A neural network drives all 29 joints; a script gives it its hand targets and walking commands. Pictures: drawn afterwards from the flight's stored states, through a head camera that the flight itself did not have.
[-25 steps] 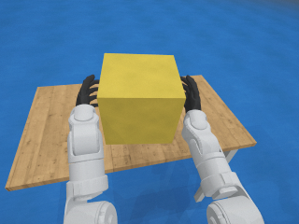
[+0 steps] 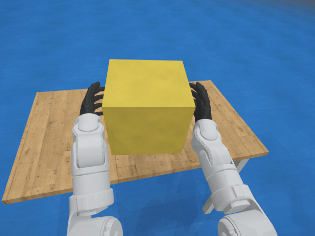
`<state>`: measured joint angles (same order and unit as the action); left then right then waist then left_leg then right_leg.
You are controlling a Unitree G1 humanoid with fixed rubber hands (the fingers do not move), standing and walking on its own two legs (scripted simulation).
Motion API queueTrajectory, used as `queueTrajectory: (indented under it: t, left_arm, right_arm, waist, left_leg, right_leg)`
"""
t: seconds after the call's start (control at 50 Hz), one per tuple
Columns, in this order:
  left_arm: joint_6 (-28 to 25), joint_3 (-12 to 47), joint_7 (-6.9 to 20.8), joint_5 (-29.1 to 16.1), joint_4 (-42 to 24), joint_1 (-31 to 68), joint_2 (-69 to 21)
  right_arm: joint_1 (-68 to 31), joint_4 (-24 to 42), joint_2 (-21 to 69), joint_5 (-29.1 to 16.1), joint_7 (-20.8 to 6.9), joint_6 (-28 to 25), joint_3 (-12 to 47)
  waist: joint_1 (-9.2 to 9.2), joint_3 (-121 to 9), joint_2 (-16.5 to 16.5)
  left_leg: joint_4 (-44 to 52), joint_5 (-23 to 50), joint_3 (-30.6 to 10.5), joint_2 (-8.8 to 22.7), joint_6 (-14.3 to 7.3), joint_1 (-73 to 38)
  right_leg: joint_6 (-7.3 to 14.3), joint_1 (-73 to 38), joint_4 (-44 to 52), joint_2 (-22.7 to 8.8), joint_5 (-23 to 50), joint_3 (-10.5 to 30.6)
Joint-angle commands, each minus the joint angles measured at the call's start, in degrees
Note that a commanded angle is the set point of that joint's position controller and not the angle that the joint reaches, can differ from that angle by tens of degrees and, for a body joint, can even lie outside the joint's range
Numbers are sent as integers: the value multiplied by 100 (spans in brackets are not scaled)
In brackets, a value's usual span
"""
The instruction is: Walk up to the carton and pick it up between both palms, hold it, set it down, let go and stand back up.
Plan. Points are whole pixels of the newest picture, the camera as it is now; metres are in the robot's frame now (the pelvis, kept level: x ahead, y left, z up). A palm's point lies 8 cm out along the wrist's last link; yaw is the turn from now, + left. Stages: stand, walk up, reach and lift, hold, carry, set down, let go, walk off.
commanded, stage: hold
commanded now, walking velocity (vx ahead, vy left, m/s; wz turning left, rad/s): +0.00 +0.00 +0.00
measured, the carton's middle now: (146, 108) +0.39 +0.02 +0.16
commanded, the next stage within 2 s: set down in 0.12 s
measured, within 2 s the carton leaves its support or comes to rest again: neither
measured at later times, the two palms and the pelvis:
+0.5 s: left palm (95, 111) +0.36 +0.14 +0.18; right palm (208, 109) +0.35 -0.13 +0.18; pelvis +0.00 +0.00 +0.00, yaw -1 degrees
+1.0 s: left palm (104, 121) +0.39 +0.13 +0.11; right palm (201, 117) +0.39 -0.14 +0.12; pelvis +0.03 -0.01 +0.00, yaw +0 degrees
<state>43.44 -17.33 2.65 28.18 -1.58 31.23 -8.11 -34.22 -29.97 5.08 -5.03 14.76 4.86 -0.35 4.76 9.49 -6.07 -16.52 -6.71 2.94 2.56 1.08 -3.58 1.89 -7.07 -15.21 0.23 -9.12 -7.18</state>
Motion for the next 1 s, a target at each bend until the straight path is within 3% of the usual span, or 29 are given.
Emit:
queueTrajectory:
  t: [0.0, 0.02, 0.08, 0.1, 0.12, 0.14, 0.18, 0.26, 0.32, 0.38, 0.46, 0.52, 0.58, 0.6, 0.62, 0.66, 0.7, 0.72, 0.8, 0.82, 0.88, 0.92, 0.98]
  left_arm:
    - [-430, 2595, 682, -851, -690, 3179, -2211]
    - [-420, 2586, 694, -836, -708, 3158, -2165]
    - [-338, 2319, 761, -723, -438, 3148, -2190]
    - [-363, 2371, 769, -748, -651, 3268, -2168]
    - [-199, 2651, 753, -802, -250, 2793, -2281]
    - [-219, 2687, 745, -893, -385, 2802, -2367]
    - [-269, 2631, 730, -961, -240, 2886, -2264]
    - [-508, 2963, 717, -1249, -685, 3363, -2563]
    - [-752, 3002, 642, -1310, -856, 3518, -2495]
    - [-852, 2838, 621, -1156, -459, 3392, -2418]
    - [-1008, 2095, 754, -697, 443, 2962, -2189]
    - [-1237, 1863, 851, -514, 721, 3005, -2281]
    - [-1550, 1917, 828, -475, 719, 2962, -2361]
    - [-1643, 2011, 819, -524, 706, 2981, -2418]
    - [-1784, 2034, 803, -524, 616, 3014, -2477]
    - [-1978, 2193, 769, -594, 659, 2925, -2516]
    - [-2233, 2458, 678, -796, 568, 3071, -2626]
    - [-2377, 2674, 589, -910, 389, 3166, -2734]
    - [-2746, 3206, 399, -1076, 218, 3264, -2870]
    - [-2803, 3196, 354, -1095, 258, 3250, -2844]
    - [-2808, 3045, 301, -1069, 484, 2967, -2759]
    - [-2743, 2908, 330, -1058, 543, 2873, -2710]
    - [-2701, 2710, 374, -996, 610, 2710, -2686]
  right_arm:
    - [-3782, 1512, 2033, -49, -803, -395, 1741]
    - [-3752, 1523, 2033, -62, -775, -379, 1768]
    - [-3715, 1291, 1956, -23, -775, -310, 1592]
    - [-3786, 1374, 1998, -22, -763, -313, 1602]
    - [-3500, 1185, 1898, -210, -756, -212, 1679]
    - [-3640, 1444, 1782, -243, -724, -230, 1619]
    - [-3794, 1477, 1785, -250, -694, -241, 1600]
    - [-4020, 1984, 2144, -392, -700, -258, 1887]
    - [-3978, 2004, 2308, -356, -742, -274, 1974]
    - [-3984, 1746, 2263, -207, -767, -383, 1816]
    - [-3744, 997, 2002, 311, -856, -633, 1249]
    - [-3736, 649, 1949, 593, -1006, -959, 978]
    - [-3496, 376, 1983, 838, -1076, -1323, 800]
    - [-3425, 206, 2010, 913, -1098, -1405, 712]
    - [-3415, 192, 2107, 987, -1116, -1526, 749]
    - [-3338, 261, 2044, 1084, -1126, -1726, 760]
    - [-3364, 295, 2111, 1044, -1093, -1938, 891]
    - [-3431, 466, 2185, 1001, -1065, -2058, 1051]
    - [-3249, 337, 2324, 898, -995, -2274, 1299]
    - [-3344, 431, 2350, 869, -962, -2296, 1415]
    - [-3228, 291, 2261, 750, -919, -2246, 1580]
    - [-3214, 253, 2314, 714, -899, -2141, 1677]
    - [-3271, 458, 2360, 626, -911, -2075, 1816]
  waist:
    - [101, -2434, 850]
    - [73, -2366, 690]
    - [79, -2061, 715]
    - [74, -2166, 652]
    - [111, -2233, 813]
    - [180, -2243, 821]
    - [156, -2048, 600]
    - [217, -2945, 728]
    - [121, -3074, 719]
    - [27, -2762, 779]
    - [-174, -1577, 578]
    - [-255, -1572, 565]
    - [-220, -1902, 639]
    - [-134, -1756, 690]
    - [-228, -1995, 606]
    - [-161, -2247, 622]
    - [-91, -2629, 687]
    - [-154, -2980, 751]
    - [20, -3691, 888]
    - [-65, -3823, 791]
    - [-210, -3584, 761]
    - [-248, -3448, 502]
    - [-345, -3393, 433]
  left_leg:
    - [-97, 1183, 136, -224, -201, -1264]
    - [-114, 1215, 124, -219, -218, -1250]
    - [4, 966, 131, -167, -222, -1145]
    - [-3, 958, 118, -212, -235, -1147]
    - [-18, 1050, 116, -162, -55, -1217]
    - [-114, 1060, 134, -194, -10, -1203]
    - [-85, 831, 132, -187, -56, -1049]
    - [-249, 1170, 113, -262, -34, -1198]
    - [-296, 1324, 19, -267, -61, -1182]
    - [-158, 930, 41, -266, -100, -1023]
    - [305, -325, 250, -223, -250, -453]
    - [437, -468, 335, -222, -288, -431]
    - [344, -111, 388, -202, -228, -686]
    - [317, 37, 367, -191, -172, -586]
    - [277, 256, 384, -227, -169, -651]
    - [165, 680, 346, -206, -117, -726]
    - [-5, 1080, 275, -228, -72, -807]
    - [-101, 1361, 270, -220, -7, -912]
    - [-437, 2302, 161, -218, 143, -1142]
    - [-445, 2457, 90, -205, 121, -1095]
    - [-376, 2190, 86, -177, 46, -771]
    - [-294, 2017, 127, -237, -31, -647]
    - [-224, 1940, 72, -280, -117, -268]
  right_leg:
    - [-280, 339, 223, 67, 812, -150]
    - [-316, 330, 216, 115, 829, -196]
    - [-257, 322, 266, 118, 569, -217]
    - [-272, 383, 250, 85, 594, -190]
    - [-261, 311, 295, 123, 688, -147]
    - [-247, 334, 272, 165, 594, -158]
    - [-285, 474, 318, 137, 442, -176]
    - [-373, 443, 143, 174, 1100, -195]
    - [-403, 514, 93, 162, 1300, -153]
    - [-397, 646, 124, 106, 948, -151]
    - [-370, 733, 367, 30, -263, -207]
    - [-323, 617, 413, -4, -500, -208]
    - [-295, 582, 350, 43, -165, -258]
    - [-273, 625, 362, 37, -117, -259]
    - [-272, 541, 322, 62, 76, -285]
    - [-272, 371, 254, 57, 623, -255]
    - [-266, 311, 181, 81, 1193, -215]
    - [-285, 211, 101, 127, 1510, -230]
    - [-284, 187, -28, 93, 2535, -127]
    - [-318, 130, -87, 101, 2780, -135]
    - [-354, -101, -130, 62, 3011, -63]
    - [-448, -224, -141, 56, 3120, -46]
    - [-518, -502, -266, 3, 3575, 63]
